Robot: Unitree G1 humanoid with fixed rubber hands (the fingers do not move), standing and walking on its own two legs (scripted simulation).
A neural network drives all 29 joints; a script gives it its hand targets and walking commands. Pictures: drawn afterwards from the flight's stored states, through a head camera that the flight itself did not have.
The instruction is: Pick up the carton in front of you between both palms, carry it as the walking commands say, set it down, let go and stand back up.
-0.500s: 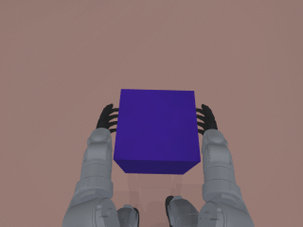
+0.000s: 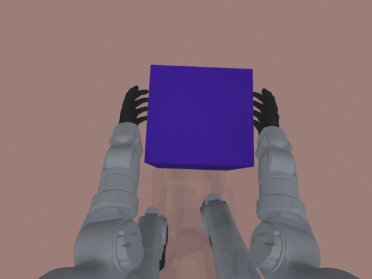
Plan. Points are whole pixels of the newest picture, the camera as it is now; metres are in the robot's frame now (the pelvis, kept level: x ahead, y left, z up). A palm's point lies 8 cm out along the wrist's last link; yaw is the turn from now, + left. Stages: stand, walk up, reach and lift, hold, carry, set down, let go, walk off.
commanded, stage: set down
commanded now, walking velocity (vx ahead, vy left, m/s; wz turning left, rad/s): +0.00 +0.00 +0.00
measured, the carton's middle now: (196, 127) +0.43 -0.07 -0.15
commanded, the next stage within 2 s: none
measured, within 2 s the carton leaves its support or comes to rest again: neither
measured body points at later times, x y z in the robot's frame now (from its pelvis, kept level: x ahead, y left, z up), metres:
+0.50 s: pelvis -0.04 -0.01 -0.13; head +0.26 -0.03 +0.21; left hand +0.49 +0.05 -0.24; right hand +0.41 -0.25 -0.24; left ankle +0.05 +0.11 -0.59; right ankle +0.09 -0.14 -0.59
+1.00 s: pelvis -0.05 +0.00 -0.22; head +0.31 -0.01 +0.05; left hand +0.52 +0.02 -0.39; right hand +0.42 -0.26 -0.38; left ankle +0.05 +0.11 -0.59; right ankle +0.09 -0.14 -0.59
